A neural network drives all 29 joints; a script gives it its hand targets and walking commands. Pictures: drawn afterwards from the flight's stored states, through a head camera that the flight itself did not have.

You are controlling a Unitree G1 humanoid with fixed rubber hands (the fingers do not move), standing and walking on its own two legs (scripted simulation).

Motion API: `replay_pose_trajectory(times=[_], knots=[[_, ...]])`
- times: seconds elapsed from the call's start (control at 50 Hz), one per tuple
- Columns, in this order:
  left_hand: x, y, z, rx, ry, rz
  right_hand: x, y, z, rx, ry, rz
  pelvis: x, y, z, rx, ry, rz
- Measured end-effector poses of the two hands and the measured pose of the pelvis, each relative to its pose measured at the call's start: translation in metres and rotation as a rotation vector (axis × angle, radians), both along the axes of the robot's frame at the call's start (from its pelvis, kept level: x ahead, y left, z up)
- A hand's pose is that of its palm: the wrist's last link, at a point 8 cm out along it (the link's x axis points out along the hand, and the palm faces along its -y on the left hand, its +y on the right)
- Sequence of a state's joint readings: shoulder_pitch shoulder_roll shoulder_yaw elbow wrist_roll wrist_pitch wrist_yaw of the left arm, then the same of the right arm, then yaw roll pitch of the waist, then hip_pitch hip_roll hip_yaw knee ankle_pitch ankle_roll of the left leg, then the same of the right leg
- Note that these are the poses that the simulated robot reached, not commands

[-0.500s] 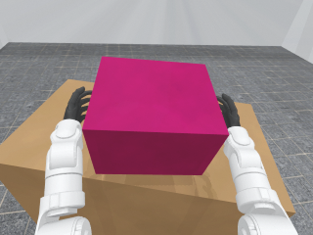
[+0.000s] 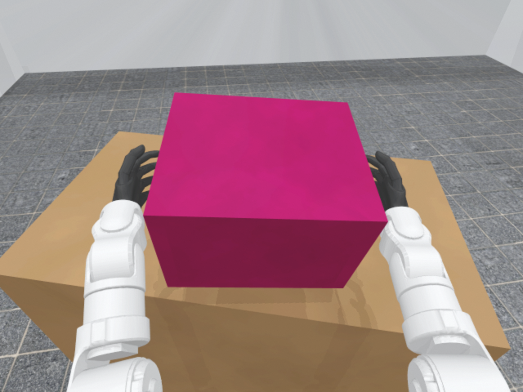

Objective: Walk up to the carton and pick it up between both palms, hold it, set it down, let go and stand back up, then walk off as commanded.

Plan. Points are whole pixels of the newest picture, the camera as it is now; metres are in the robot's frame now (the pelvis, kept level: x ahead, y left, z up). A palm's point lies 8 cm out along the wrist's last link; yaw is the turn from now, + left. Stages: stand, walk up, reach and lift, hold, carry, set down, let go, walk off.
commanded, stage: set down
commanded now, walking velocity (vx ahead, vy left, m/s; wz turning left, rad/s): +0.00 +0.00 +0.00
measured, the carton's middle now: (260, 192) +0.43 +0.04 +0.12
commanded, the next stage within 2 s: none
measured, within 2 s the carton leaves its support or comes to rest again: neither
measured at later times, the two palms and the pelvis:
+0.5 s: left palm (151, 202) +0.37 +0.20 +0.14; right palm (397, 203) +0.40 -0.19 +0.13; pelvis -0.01 +0.00 +0.00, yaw -2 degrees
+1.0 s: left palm (155, 210) +0.40 +0.21 +0.09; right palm (377, 199) +0.44 -0.17 +0.10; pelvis +0.02 -0.01 +0.00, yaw -1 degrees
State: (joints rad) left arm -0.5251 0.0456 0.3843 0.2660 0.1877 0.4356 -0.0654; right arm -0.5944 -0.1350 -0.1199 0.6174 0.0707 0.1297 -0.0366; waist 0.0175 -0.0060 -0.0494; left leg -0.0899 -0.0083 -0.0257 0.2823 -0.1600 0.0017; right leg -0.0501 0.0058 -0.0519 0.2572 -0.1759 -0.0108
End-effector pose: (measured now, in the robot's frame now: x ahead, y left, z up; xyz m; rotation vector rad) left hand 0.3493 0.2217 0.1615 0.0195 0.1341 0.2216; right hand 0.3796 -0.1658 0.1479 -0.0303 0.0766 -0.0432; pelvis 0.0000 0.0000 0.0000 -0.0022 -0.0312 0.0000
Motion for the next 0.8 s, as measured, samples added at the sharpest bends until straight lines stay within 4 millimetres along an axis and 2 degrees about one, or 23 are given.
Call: replay_pose_trajectory(times=[0.12,0.24,0.4,0.48,0.56,0.66,0.8], knots=[[-0.004,0.012,-0.022,-0.028,0.039,0.022,0.005,0.013,-0.007,-0.028,0.037,0.022,-0.007,-0.001,0.0,-0.001,0.004,0.017],[0.003,0.004,-0.037,-0.04,0.051,0.002,0.005,0.005,-0.011,-0.049,0.046,0.0,-0.011,-0.003,0.0,-0.005,0.03,0.018],[0.019,-0.016,-0.026,-0.008,0.039,-0.028,0.009,-0.017,-0.007,-0.025,0.033,-0.028,-0.01,-0.002,0.0,-0.003,0.041,-0.012],[0.023,-0.02,-0.025,-0.006,0.055,-0.02,0.015,-0.02,-0.012,-0.017,0.048,-0.019,-0.008,-0.002,0.0,0.001,0.037,-0.029],[0.025,-0.015,-0.03,-0.015,0.068,0.001,0.023,-0.016,-0.02,-0.015,0.061,0.0,-0.005,-0.005,0.0,0.004,0.048,-0.029],[0.026,-0.003,-0.047,-0.043,0.095,0.03,0.035,-0.002,-0.03,-0.033,0.087,0.027,0.001,-0.009,0.0,0.006,0.074,-0.012],[0.034,0.009,-0.063,-0.051,0.077,0.045,0.052,0.011,-0.032,-0.061,0.069,0.045,0.013,-0.011,-0.001,0.002,0.124,0.012]])
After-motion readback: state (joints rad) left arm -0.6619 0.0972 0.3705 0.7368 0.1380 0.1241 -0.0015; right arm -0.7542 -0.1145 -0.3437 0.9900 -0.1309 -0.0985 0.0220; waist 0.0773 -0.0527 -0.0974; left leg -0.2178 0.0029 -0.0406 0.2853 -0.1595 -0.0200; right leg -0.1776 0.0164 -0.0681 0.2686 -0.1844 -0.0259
